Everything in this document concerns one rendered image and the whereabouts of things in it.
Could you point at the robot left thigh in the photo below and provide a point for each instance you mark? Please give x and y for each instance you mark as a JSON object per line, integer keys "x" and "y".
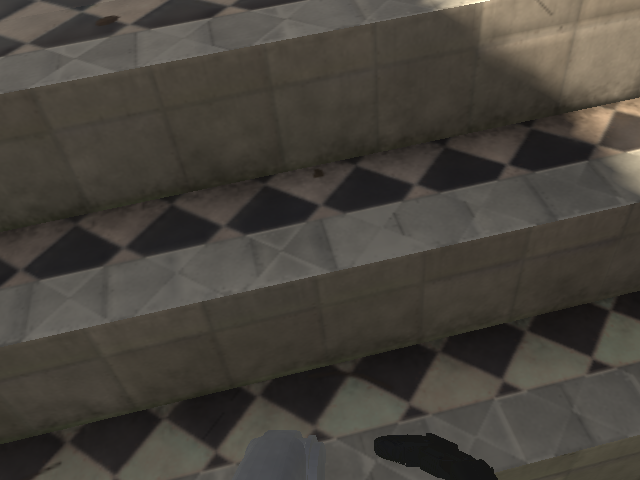
{"x": 283, "y": 455}

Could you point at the right robot hand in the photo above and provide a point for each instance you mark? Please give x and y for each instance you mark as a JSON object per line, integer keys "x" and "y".
{"x": 434, "y": 455}

